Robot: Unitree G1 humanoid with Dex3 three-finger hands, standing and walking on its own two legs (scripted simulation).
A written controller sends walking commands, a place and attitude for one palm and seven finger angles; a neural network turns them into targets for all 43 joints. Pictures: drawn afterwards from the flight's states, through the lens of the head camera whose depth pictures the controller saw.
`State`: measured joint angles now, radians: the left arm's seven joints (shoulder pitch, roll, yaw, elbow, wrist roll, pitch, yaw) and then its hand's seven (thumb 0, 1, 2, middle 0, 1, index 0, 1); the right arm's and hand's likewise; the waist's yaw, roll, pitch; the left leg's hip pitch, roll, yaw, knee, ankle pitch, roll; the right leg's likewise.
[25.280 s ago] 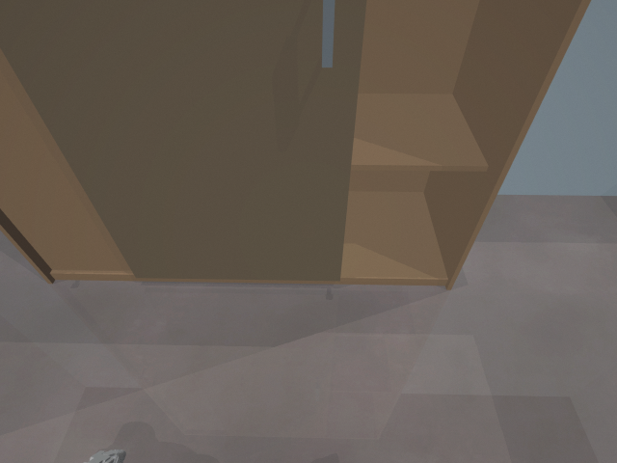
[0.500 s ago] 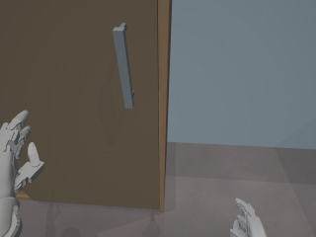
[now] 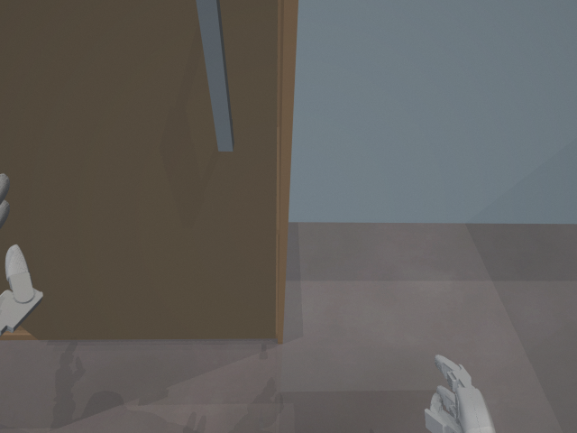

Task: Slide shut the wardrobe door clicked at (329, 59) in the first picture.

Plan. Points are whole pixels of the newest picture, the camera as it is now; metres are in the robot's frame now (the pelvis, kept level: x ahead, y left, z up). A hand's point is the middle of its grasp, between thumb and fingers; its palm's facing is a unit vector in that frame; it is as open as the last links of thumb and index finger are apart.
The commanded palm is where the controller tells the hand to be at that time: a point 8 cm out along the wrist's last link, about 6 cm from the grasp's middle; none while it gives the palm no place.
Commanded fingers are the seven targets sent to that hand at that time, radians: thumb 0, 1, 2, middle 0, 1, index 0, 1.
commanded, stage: step back with the hand held close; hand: left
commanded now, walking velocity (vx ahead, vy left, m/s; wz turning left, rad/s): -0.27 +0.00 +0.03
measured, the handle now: (220, 74) +0.50 +0.14 +0.25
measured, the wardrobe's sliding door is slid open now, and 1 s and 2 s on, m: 0.00 0.00 0.00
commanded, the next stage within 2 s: stop stepping back and stand still in 0.60 s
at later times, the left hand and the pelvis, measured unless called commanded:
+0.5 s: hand out of the picture +0.07 +0.29 +0.17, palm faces +0.56 -0.73 -0.39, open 7.4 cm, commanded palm +0.01 +0.32 +0.19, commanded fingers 0.00 0.90 0.90 -0.20 -0.30 -0.20 -0.30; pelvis -0.10 +0.01 -0.02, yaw +6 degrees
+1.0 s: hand out of the picture -0.05 +0.31 +0.17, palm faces +0.54 -0.78 -0.32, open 7.4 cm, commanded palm -0.13 +0.33 +0.19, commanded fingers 0.00 0.90 0.90 -0.20 -0.30 -0.20 -0.30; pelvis -0.24 +0.02 +0.00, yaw +4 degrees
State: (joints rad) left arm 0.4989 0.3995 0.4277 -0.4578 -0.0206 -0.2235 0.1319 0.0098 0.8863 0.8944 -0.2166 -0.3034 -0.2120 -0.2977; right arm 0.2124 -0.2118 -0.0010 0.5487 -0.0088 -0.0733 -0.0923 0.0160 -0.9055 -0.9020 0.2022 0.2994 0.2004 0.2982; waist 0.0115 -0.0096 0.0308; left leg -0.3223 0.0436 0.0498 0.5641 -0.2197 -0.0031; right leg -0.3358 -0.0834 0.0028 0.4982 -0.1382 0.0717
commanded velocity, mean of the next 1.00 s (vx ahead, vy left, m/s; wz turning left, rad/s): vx -0.14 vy -0.02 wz -0.06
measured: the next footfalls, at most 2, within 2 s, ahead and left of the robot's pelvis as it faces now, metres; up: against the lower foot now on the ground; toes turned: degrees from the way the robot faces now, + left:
right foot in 0.70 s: -0.13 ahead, -0.14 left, +0.00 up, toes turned +10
left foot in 0.88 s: -0.11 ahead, +0.13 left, -0.01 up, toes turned +8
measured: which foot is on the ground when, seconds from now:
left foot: down 0.00-0.70, up 0.72-0.86, down 0.88-1.00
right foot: down 0.00-0.48, up 0.50-0.68, down 0.70-0.88, up 0.90-1.00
